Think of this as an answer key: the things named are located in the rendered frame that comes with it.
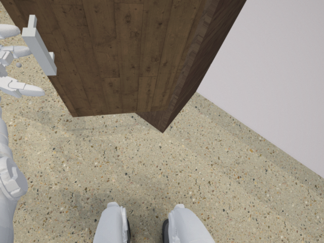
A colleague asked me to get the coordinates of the robot left upper arm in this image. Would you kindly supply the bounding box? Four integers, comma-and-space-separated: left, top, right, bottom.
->
0, 156, 28, 243

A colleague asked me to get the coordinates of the robot left forearm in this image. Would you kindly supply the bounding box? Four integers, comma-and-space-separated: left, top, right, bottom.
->
0, 96, 13, 160

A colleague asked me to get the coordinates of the robot right shin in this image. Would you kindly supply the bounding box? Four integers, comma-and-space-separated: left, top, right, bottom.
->
168, 204, 184, 243

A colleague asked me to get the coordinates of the right robot thigh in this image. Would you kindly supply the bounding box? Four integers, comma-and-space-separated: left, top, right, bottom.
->
168, 208, 215, 243

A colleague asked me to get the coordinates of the cupboard door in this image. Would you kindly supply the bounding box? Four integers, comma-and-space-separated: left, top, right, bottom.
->
0, 0, 207, 117

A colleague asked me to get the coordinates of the left robot hand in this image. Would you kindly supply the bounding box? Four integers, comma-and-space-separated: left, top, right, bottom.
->
0, 24, 45, 98

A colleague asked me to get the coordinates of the handle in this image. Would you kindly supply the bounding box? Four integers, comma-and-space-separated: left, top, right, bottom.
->
22, 15, 57, 76

